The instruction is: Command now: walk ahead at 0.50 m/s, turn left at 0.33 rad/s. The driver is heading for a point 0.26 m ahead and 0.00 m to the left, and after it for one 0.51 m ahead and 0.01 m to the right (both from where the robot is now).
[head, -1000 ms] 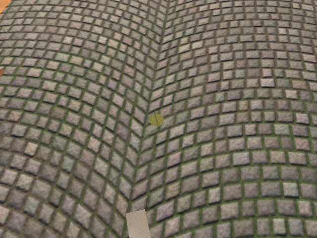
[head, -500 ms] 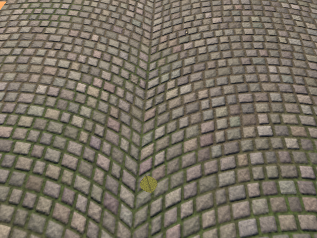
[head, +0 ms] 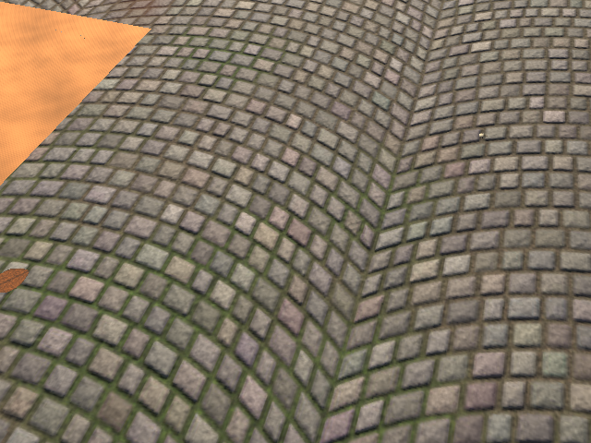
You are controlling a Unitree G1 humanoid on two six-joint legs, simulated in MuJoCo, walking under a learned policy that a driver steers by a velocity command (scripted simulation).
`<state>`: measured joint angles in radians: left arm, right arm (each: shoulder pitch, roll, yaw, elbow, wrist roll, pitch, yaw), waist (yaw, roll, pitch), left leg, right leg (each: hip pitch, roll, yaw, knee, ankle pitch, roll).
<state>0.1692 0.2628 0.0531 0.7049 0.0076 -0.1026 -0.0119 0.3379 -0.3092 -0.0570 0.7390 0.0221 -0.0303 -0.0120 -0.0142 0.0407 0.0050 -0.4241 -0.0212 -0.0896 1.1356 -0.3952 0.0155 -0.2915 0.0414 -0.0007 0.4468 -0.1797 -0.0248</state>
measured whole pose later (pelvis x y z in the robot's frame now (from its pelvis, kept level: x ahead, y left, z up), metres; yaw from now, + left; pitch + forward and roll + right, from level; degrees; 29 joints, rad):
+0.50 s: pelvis +0.17 +0.04 +0.00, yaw +2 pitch +1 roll +0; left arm 0.21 0.28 0.03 0.86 0.00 0.01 0.02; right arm 0.11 -0.22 -0.02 0.73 -0.03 -0.01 0.01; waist 0.02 -0.03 0.04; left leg -0.37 -0.03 0.01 0.47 -0.12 0.04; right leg -0.37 -0.06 0.03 0.80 -0.45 0.08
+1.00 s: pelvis +0.20 +0.05 +0.00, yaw -13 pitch +1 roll +0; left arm 0.16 0.34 0.09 0.77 -0.02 0.04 0.05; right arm 0.13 -0.28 -0.07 0.77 -0.03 0.00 -0.01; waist 0.02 -0.04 0.04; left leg -0.25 -0.03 0.01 0.47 -0.24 0.04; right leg -0.44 0.06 0.16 0.90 -0.49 0.04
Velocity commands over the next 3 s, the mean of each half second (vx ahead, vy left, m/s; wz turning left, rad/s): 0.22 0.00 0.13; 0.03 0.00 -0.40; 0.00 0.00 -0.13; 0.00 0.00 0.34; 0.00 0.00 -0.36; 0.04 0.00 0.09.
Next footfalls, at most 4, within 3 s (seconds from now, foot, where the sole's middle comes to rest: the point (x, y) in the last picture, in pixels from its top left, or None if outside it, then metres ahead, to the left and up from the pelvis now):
0.28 left None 0.29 0.14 -0.77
0.60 right None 0.24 -0.10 -0.77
0.92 left None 0.27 0.14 -0.77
1.30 right None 0.20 -0.10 -0.77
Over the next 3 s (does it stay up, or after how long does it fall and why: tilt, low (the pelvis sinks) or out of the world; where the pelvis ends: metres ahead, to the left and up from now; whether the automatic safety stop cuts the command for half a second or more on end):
stays up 0.25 0.03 0.00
